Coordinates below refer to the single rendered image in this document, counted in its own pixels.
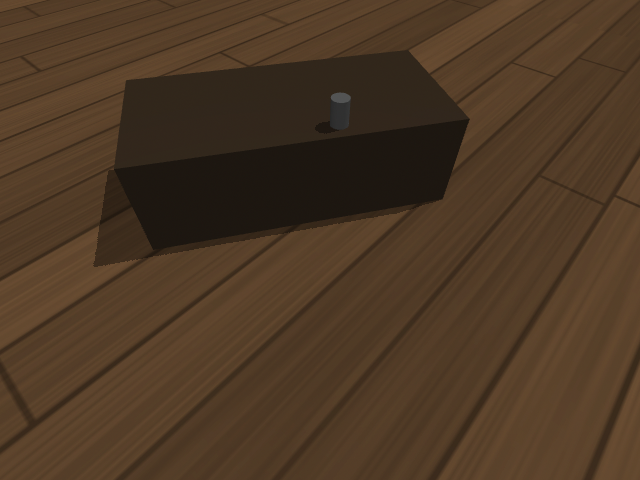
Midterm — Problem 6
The can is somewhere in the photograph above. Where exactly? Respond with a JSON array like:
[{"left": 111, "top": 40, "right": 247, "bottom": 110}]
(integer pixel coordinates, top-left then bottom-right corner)
[{"left": 330, "top": 93, "right": 351, "bottom": 130}]

